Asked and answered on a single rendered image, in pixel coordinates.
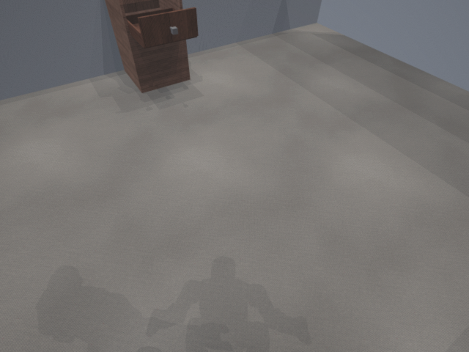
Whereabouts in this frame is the cabinet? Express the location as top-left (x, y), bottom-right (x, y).
top-left (105, 0), bottom-right (190, 93)

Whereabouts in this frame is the drawer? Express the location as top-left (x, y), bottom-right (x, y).
top-left (126, 7), bottom-right (198, 48)

